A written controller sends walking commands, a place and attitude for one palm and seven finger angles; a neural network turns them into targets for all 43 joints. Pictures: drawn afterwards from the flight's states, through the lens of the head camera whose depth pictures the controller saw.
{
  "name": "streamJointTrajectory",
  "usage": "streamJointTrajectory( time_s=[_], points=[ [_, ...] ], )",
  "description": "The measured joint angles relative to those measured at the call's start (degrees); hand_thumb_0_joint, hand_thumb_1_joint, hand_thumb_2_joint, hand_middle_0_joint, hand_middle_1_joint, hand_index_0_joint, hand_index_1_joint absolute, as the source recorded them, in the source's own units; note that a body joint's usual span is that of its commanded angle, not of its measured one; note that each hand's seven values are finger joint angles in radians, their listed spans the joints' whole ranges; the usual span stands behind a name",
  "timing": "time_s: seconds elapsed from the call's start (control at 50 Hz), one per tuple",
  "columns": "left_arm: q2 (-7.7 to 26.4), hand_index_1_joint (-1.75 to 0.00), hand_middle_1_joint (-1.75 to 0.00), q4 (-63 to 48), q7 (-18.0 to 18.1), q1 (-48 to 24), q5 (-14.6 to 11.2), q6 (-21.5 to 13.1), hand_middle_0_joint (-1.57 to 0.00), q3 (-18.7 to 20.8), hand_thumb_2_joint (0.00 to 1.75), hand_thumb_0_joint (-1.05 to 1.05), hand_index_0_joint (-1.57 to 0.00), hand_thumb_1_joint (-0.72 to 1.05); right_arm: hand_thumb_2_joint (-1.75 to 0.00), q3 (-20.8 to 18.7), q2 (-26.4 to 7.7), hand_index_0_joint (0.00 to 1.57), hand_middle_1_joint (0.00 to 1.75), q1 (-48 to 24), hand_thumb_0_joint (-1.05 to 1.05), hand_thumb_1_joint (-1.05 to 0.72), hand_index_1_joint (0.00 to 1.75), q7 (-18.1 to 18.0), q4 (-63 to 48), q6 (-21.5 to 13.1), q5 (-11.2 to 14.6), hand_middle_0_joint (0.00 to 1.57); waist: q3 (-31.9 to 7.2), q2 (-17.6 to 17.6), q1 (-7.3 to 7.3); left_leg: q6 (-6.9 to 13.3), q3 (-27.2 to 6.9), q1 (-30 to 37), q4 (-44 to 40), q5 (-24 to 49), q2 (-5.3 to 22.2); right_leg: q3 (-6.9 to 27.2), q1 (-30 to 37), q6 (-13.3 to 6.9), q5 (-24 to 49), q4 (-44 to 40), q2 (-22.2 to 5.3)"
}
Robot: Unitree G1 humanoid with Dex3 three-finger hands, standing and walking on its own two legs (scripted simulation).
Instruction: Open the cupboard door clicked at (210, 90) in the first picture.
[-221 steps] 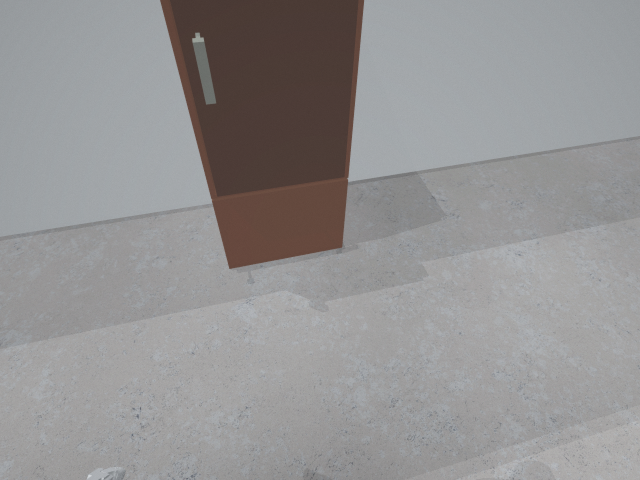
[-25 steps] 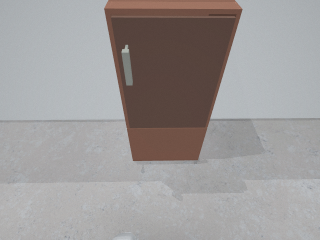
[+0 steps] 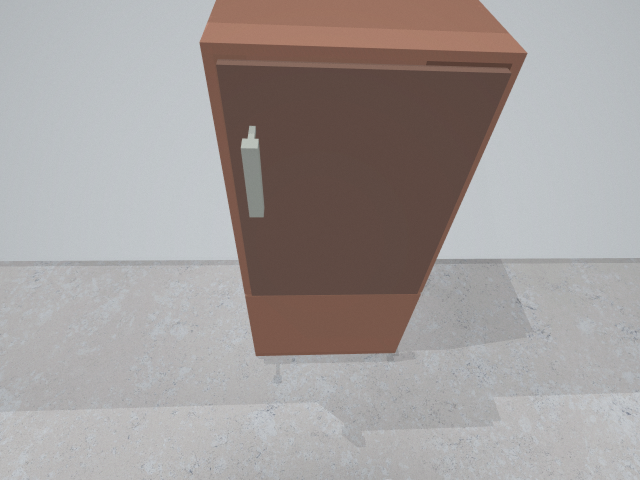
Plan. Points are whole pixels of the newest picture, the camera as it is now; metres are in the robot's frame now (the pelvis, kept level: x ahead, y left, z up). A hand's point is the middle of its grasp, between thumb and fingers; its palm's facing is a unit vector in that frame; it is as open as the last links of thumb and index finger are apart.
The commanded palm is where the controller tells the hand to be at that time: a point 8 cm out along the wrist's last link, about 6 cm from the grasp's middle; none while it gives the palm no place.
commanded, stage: come to a stop and stand still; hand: left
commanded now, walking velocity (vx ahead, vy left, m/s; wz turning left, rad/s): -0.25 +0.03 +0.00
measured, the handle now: (254, 172) +0.57 +0.14 +0.05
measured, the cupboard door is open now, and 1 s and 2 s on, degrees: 0 0 0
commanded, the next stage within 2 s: look again from close up in 0.84 s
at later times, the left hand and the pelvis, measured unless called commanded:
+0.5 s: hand out of the picture +0.05 +0.21 -0.19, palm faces +0.06 -0.98 -0.21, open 7.4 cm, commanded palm none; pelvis -0.02 +0.01 -0.02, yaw +2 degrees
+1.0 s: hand out of the picture +0.01 +0.25 -0.16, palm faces +0.02 -0.95 -0.32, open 7.4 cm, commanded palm none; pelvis -0.03 +0.02 -0.01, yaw +0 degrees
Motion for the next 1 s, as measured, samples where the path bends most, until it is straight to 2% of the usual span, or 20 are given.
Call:
streamJointTrajectory(
  time_s=[0.04, 0.08, 0.1, 0.14, 0.2, 0.24, 0.28, 0.32, 0.38, 0.42, 0.46, 0.52, 0.56, 0.6, 0.66, 0.78, 1.0],
  points=[
    [0.01, -0.30, -0.30, -0.77, 0.06, -1.17, 0.04, 0.23, -0.19, -0.11, 0.90, 0.00, -0.20, 0.91, -0.90, -0.18, 0.44, 0.20, 0.30, 0.38, 0.00, -0.92, 0.30, 0.04, 0.52, 0.88, 0.05, 0.20, 0.59, 0.26, -0.34, -0.67, -0.04, 0.37, 1.73, -1.58, 0.26, -0.39, 2.23, -0.02, 1.68, -4.97, 0.35],
    [0.23, -0.30, -0.30, -1.60, 0.06, -1.65, 0.13, 0.15, -0.19, -0.16, 0.90, 0.00, -0.20, 0.91, -0.90, -0.49, 0.93, 0.20, 0.30, 0.93, 0.00, -0.92, 0.30, 0.15, 0.59, 1.61, 0.20, 0.20, 0.95, -0.05, -0.45, -1.52, 0.29, 0.06, 4.57, -3.71, 0.23, -0.71, 4.84, -0.40, 7.36, -10.10, 0.34],
    [0.08, -0.30, -0.30, -1.74, 0.17, -1.94, 0.23, 0.04, -0.19, -0.16, 0.90, 0.00, -0.20, 0.91, -0.90, -0.70, 0.90, 0.20, 0.30, 0.94, 0.00, -0.92, 0.30, 0.26, 0.55, 1.99, 0.33, 0.20, 1.21, 0.34, -0.45, -1.97, 0.34, -0.57, 6.53, -4.99, 0.63, -0.80, 5.15, -0.96, 6.27, -10.21, 0.57],
    [-0.79, -0.30, -0.30, -1.95, 0.23, -2.92, 0.33, 0.01, -0.19, -0.44, 0.90, 0.00, -0.20, 0.91, -0.90, -1.29, 0.29, 0.20, 0.30, 0.42, 0.01, -0.91, 0.30, 0.39, 0.02, 2.87, 0.66, 0.20, 2.21, 2.28, -1.29, -2.50, -1.71, -3.13, 11.84, -8.43, 1.41, -1.79, 4.41, -2.14, 2.92, -8.17, 1.28],
    [-2.00, -0.30, -0.30, -2.81, 0.47, -4.24, 0.28, 0.10, -0.20, -0.73, 0.90, 0.00, -0.20, 0.91, -0.90, -1.89, -0.61, 0.20, 0.30, -0.78, 0.01, -0.91, 0.30, 0.26, -0.77, 4.41, 0.96, 0.20, 3.36, 3.29, -1.16, -2.94, -6.33, -9.13, 26.90, -16.26, -0.46, -2.47, 3.80, -2.82, 2.49, -8.20, 1.19],
    [-2.71, -0.30, -0.30, -3.37, 0.78, -4.83, 0.29, 0.45, -0.20, -0.71, 0.90, 0.00, -0.20, 0.91, -0.90, -2.14, -1.33, 0.20, 0.30, -1.63, 0.01, -0.91, 0.30, 0.30, -1.30, 4.86, 0.97, 0.20, 3.86, 3.67, -0.82, -3.42, -8.05, -11.83, 33.84, -16.34, -1.29, -2.76, 3.77, -2.87, 3.54, -9.29, 1.19],
    [-2.92, -0.30, -0.30, -3.90, 0.98, -5.09, 0.38, 0.68, -0.20, -0.54, 0.90, 0.00, -0.20, 0.91, -0.90, -2.25, -1.91, 0.20, 0.30, -2.33, 0.01, -0.91, 0.30, 0.47, -1.90, 5.10, 0.87, 0.20, 3.90, 3.61, -0.46, -3.95, -8.69, -12.71, 35.39, -15.77, -1.58, -2.92, 3.66, -2.74, 4.53, -10.40, 1.05],
    [-2.73, -0.30, -0.30, -4.24, 1.01, -5.08, 0.60, 0.81, -0.20, -0.41, 0.90, 0.00, -0.20, 0.91, -0.90, -2.23, -2.30, 0.20, 0.30, -2.90, 0.01, -0.91, 0.30, 0.69, -2.58, 5.05, 0.80, 0.19, 3.68, 3.07, 0.01, -4.19, -8.65, -11.88, 32.25, -15.54, -1.50, -2.87, 3.44, -2.47, 5.51, -11.36, 0.78],
    [-1.88, -0.30, -0.30, -4.30, 0.83, -4.57, 0.76, 0.99, -0.20, -0.09, 0.90, 0.00, -0.20, 0.91, -0.90, -1.88, -2.58, 0.20, 0.30, -3.21, 0.01, -0.91, 0.30, 0.90, -3.69, 4.31, 0.75, 0.19, 2.81, 1.89, 0.60, -4.03, -8.11, -8.53, 22.06, -13.31, -1.09, -2.78, 2.71, -1.77, 6.67, -11.95, 0.32],
    [-0.67, -0.30, -0.30, -5.60, 1.00, -3.09, 0.27, 1.44, -0.20, -1.02, 0.90, 0.00, -0.20, 0.91, -0.90, -0.98, -3.21, 0.20, 0.30, -2.16, 0.01, -0.91, 0.30, 1.45, -6.71, 3.82, 0.18, 0.19, 1.89, 1.67, -0.35, -2.97, -9.10, -5.53, 11.79, -9.02, -0.91, -3.48, 1.33, -1.00, 6.28, -10.08, -0.03],
    [0.55, -0.30, -0.30, -6.75, 1.08, -1.26, -0.26, 2.00, -0.20, -1.02, 0.90, 0.00, -0.20, 0.91, -0.90, -0.88, -3.15, 0.20, 0.30, -0.87, 0.01, -0.91, 0.30, 1.36, -9.22, 3.23, -0.60, 0.19, 0.84, 0.32, -0.40, -1.44, -8.78, -6.17, 12.63, -6.85, -1.97, -2.47, 0.16, -0.79, 4.01, -7.18, -0.79],
    [1.62, -0.30, -0.30, -7.45, 0.68, 2.76, 0.22, 2.96, -0.20, -1.08, 0.90, 0.00, -0.20, 0.91, -0.90, -0.70, -3.32, 0.20, 0.30, 0.67, 0.01, -0.91, 0.30, 0.99, -12.02, 3.32, -0.81, 0.19, -1.91, 0.12, 0.08, -0.11, -7.36, -5.49, 13.31, -8.01, -2.37, -0.08, 0.09, -1.73, -0.67, -4.47, 0.34],
    [2.20, -0.30, -0.30, -7.41, 0.33, 5.08, 0.44, 2.97, -0.20, -1.08, 0.90, 0.01, -0.20, 0.91, -0.90, -0.47, -3.27, 0.20, 0.30, 1.20, 0.01, -0.91, 0.30, 0.78, -13.26, 3.04, -0.70, 0.20, -3.30, 0.12, 0.36, 0.30, -6.40, -4.90, 12.78, -8.11, -2.77, 0.38, 1.16, -1.94, -0.70, -3.96, 1.20],
    [2.41, -0.30, -0.30, -6.95, 0.13, 6.51, 0.53, 2.52, -0.20, -1.14, 0.90, 0.01, -0.20, 0.91, -0.90, -0.20, -3.37, 0.20, 0.30, 1.19, 0.01, -0.91, 0.30, 0.65, -13.86, 2.54, -0.39, 0.20, -3.64, 0.47, 0.77, 0.55, -5.70, -4.54, 12.67, -8.08, -3.11, 1.10, 2.67, -1.74, 2.26, -6.03, 1.88],
    [2.18, -0.30, -0.30, -6.02, -0.21, 7.54, 0.39, 1.89, -0.20, -1.59, 0.90, 0.01, -0.20, 0.91, -0.90, 0.16, -3.84, 0.20, 0.30, 0.70, 0.01, -0.91, 0.30, 0.74, -13.56, 1.99, 0.02, 0.20, -3.18, 2.12, 1.17, 0.78, -5.55, -3.44, 11.59, -7.42, -3.05, 1.31, 3.99, -0.71, 3.07, -7.59, 2.03],
    [2.88, -0.30, -0.30, -4.83, -0.36, 7.67, 0.27, 1.26, -0.20, -1.78, 0.90, 0.01, -0.20, 0.91, -0.90, 0.69, -4.62, 0.20, 0.30, 0.42, 0.01, -0.90, 0.30, 1.27, -11.56, 1.55, 0.18, 0.20, -2.45, 2.85, 1.66, 1.00, -5.17, -1.54, 7.50, -4.80, -3.81, 1.70, 5.42, -0.69, 4.80, -10.63, 1.53],
    [5.01, -0.30, -0.30, -2.68, -0.47, 3.89, 0.00, -0.24, -0.20, -1.95, 0.90, 0.01, -0.20, 0.90, -0.90, 0.07, -8.88, 0.20, 0.30, 0.78, 0.01, -0.90, 0.30, 1.63, -5.66, 1.45, 0.23, 0.20, -1.56, 3.00, 0.62, -0.01, -5.95, 0.49, 2.14, -1.40, -3.81, 0.87, 7.13, -1.42, 7.02, -14.60, 1.68]
  ],
)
